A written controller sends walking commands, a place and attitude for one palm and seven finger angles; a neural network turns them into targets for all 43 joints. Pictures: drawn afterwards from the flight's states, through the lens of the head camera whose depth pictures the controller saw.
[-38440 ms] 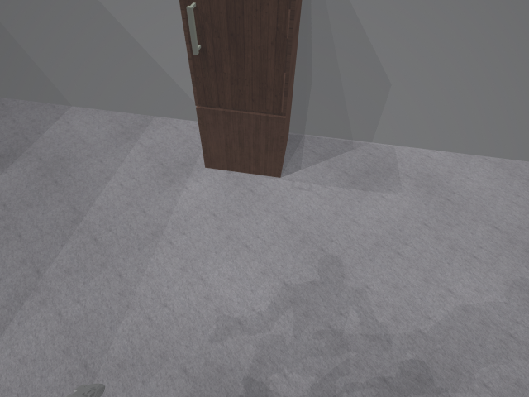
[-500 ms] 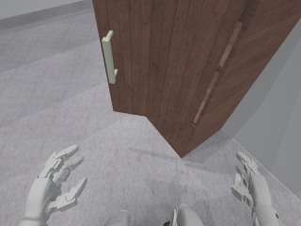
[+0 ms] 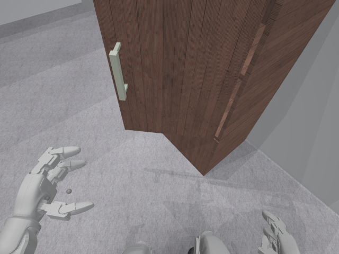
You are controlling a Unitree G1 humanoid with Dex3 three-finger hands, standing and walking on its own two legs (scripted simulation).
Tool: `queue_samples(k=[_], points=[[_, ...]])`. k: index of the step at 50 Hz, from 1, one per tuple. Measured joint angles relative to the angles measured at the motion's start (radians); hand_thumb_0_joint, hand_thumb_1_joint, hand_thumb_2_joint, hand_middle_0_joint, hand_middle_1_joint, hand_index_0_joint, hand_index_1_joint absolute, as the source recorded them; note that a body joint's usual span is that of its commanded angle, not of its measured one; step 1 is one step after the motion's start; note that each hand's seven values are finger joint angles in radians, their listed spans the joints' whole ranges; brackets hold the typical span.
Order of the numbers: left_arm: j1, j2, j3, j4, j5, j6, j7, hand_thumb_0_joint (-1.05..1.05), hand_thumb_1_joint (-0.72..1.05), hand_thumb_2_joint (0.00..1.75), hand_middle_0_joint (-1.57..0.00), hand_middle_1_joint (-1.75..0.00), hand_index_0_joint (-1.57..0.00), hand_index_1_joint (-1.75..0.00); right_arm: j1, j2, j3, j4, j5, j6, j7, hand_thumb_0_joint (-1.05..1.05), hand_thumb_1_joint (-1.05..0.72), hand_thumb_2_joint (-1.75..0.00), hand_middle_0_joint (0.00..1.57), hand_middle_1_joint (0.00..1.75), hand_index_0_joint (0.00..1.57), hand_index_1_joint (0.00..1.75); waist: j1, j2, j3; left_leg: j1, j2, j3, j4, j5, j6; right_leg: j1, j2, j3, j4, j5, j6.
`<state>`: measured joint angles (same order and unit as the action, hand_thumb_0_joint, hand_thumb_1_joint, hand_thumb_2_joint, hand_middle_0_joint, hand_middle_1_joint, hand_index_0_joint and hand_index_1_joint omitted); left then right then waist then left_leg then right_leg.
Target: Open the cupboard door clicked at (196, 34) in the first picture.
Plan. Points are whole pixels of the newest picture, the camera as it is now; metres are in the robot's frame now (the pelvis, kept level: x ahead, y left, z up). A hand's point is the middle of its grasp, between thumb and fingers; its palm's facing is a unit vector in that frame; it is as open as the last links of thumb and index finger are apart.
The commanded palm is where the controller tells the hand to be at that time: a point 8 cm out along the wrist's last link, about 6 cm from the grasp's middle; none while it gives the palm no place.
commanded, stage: raise the hand with hooked fingers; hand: left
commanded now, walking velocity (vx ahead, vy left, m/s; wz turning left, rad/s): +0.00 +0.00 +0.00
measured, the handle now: (120, 73) +0.58 +0.17 +0.06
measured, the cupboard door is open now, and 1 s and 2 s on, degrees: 44 44 44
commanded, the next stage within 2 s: move the hooked fingers beside the handle in 1.10 s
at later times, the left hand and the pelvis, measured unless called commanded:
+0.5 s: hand (50, 159) +0.29 +0.26 +0.08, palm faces -0.02 -1.00 -0.05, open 13.9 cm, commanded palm +0.27 +0.31 +0.08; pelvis +0.01 +0.00 +0.02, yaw +0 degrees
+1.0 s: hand (53, 152) +0.30 +0.26 +0.08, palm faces -0.03 -1.00 -0.03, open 13.9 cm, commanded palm +0.27 +0.31 +0.09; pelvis +0.01 -0.01 +0.02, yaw -1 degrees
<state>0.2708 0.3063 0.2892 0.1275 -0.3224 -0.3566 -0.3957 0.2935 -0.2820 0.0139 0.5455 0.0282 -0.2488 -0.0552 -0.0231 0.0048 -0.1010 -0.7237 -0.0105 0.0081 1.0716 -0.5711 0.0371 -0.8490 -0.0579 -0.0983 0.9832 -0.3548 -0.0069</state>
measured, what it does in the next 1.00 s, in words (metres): stands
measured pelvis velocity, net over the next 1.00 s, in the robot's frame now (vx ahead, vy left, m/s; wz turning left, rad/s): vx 0.01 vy -0.01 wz -0.01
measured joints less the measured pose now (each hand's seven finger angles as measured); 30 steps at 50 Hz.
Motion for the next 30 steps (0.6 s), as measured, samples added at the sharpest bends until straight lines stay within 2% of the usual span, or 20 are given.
queue_samples(k=[5,16,30], points=[[-0.030,0.020,0.014,0.014,-0.004,0.008,-0.014,0.00,-0.18,0.44,-0.28,-1.00,-0.28,-1.00,-0.020,-0.012,-0.005,-0.012,0.001,-0.003,-0.005,0.02,-0.91,-0.90,0.20,0.30,0.20,0.30,0.004,-0.005,0.004,0.031,0.003,-0.007,-0.020,0.002,-0.002,0.036,0.003,-0.007,-0.024,0.002,0.001],[-0.152,0.068,0.073,0.126,-0.018,0.060,-0.078,-0.01,-0.42,0.34,-0.30,-1.15,-0.30,-1.15,-0.041,0.011,0.034,-0.025,-0.001,0.012,-0.005,0.02,-0.91,-0.90,0.20,0.30,0.20,0.30,0.018,0.001,0.013,0.084,0.008,-0.017,-0.069,0.015,-0.006,0.094,0.010,-0.017,-0.076,0.013,-0.001],[-0.299,0.126,0.152,0.283,-0.035,0.086,-0.161,-0.01,-0.49,0.30,-0.30,-1.20,-0.30,-1.20,-0.007,0.001,0.042,0.008,-0.002,0.035,-0.012,0.02,-0.90,-0.90,0.20,0.30,0.20,0.30,0.011,0.009,0.024,0.118,0.013,-0.010,-0.122,0.036,-0.010,0.122,0.019,-0.011,-0.121,0.030,-0.006]])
